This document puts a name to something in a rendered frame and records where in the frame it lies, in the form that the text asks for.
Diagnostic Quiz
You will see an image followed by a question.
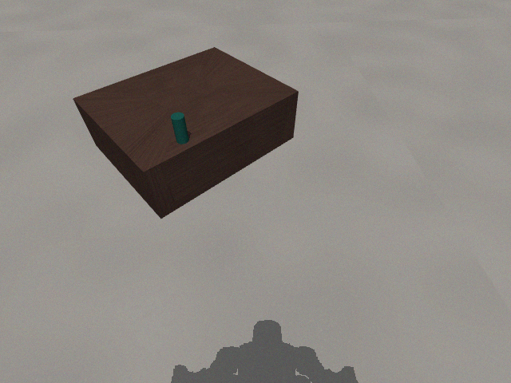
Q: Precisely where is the can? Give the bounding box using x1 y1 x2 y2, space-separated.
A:
171 113 189 144

